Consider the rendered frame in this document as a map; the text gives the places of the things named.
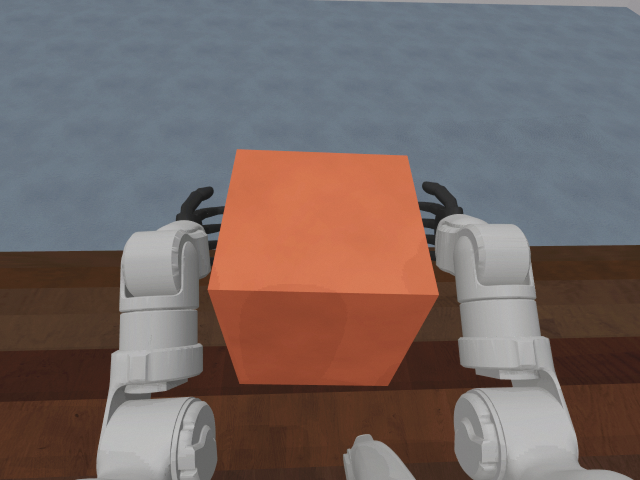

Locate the robot left forearm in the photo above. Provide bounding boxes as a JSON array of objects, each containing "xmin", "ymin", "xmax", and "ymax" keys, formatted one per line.
[{"xmin": 96, "ymin": 220, "xmax": 211, "ymax": 476}]

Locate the robot right hand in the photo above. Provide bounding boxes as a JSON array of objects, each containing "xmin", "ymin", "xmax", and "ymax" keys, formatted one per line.
[{"xmin": 418, "ymin": 182, "xmax": 463, "ymax": 261}]

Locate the left robot upper arm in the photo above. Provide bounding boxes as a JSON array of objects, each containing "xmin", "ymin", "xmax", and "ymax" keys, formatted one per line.
[{"xmin": 77, "ymin": 397, "xmax": 217, "ymax": 480}]

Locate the robot left hand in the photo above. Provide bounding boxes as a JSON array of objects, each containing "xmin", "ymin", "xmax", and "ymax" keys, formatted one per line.
[{"xmin": 176, "ymin": 187, "xmax": 225, "ymax": 266}]

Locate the robot right shin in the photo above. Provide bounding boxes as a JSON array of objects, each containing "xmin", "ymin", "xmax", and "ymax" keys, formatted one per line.
[{"xmin": 353, "ymin": 434, "xmax": 373, "ymax": 446}]

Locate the carton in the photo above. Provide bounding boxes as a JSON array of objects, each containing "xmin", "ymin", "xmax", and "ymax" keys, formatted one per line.
[{"xmin": 208, "ymin": 149, "xmax": 439, "ymax": 386}]

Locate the right robot upper arm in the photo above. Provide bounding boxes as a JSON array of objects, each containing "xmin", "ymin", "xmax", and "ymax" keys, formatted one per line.
[{"xmin": 454, "ymin": 387, "xmax": 633, "ymax": 480}]

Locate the robot right forearm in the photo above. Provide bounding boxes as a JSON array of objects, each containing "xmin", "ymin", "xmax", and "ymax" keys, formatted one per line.
[{"xmin": 435, "ymin": 214, "xmax": 579, "ymax": 457}]

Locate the robot right thigh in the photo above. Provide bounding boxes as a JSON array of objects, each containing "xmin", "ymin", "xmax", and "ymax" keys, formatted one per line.
[{"xmin": 343, "ymin": 440, "xmax": 416, "ymax": 480}]

